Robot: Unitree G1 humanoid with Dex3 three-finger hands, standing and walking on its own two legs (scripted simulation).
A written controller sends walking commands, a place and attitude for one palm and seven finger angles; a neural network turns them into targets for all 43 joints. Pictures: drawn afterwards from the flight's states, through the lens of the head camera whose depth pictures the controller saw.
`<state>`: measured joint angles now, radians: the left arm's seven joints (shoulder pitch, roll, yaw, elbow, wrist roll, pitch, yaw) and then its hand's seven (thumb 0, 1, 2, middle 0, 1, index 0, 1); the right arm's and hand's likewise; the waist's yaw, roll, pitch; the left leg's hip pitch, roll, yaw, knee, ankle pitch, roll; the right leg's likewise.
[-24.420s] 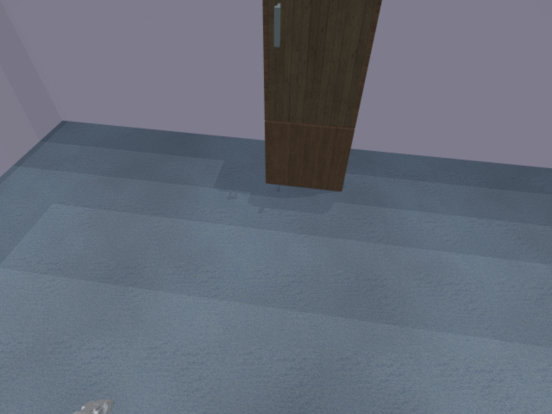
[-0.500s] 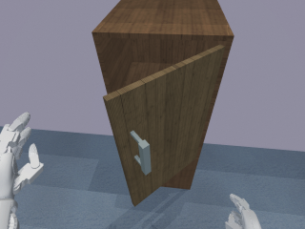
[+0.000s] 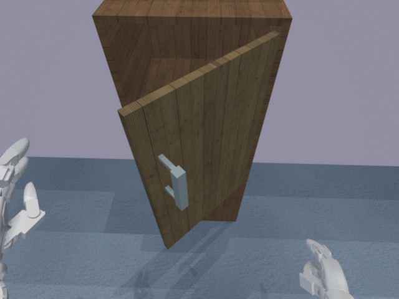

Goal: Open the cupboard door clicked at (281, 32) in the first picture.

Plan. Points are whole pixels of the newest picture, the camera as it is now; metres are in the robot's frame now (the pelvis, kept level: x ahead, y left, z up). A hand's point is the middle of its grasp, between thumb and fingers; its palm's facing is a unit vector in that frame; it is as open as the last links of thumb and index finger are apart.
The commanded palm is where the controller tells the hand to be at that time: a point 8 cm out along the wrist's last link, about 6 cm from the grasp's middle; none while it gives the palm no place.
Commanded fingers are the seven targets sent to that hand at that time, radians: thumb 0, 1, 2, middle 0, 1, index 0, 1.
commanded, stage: step back with the hand held close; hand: left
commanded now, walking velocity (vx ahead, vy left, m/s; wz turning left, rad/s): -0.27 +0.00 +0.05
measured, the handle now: (173, 183) +0.32 +0.08 +0.06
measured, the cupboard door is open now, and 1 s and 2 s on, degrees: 44 44 44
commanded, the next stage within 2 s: stop stepping back and stand still in 0.60 s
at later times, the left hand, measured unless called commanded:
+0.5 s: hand out of the picture +0.06 +0.31 +0.16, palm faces +0.50 -0.74 -0.45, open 7.4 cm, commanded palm +0.00 +0.35 +0.17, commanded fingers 0.00 0.90 0.90 -0.20 -0.30 -0.20 -0.30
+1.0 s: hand out of the picture -0.08 +0.31 +0.17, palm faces +0.39 -0.78 -0.49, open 7.4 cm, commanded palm -0.13 +0.35 +0.17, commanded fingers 0.00 0.90 0.90 -0.20 -0.30 -0.20 -0.30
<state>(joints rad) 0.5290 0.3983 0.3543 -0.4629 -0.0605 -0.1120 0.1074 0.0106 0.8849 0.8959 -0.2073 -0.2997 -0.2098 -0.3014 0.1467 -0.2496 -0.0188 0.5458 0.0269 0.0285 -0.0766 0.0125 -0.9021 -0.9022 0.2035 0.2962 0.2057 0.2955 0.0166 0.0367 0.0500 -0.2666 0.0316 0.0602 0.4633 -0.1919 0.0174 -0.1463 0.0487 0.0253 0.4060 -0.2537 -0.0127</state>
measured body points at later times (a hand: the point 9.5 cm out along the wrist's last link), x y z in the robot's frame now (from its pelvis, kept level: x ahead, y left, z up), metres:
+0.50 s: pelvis -0.12 +0.04 -0.01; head -0.09 +0.04 +0.43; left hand +0.02 +0.35 +0.18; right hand +0.07 -0.17 -0.11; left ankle +0.00 +0.11 -0.73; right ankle -0.15 -0.09 -0.74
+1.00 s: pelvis -0.27 +0.05 -0.01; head -0.27 +0.06 +0.44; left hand -0.11 +0.35 +0.19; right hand -0.11 -0.19 -0.09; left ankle -0.13 +0.14 -0.72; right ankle -0.36 -0.01 -0.75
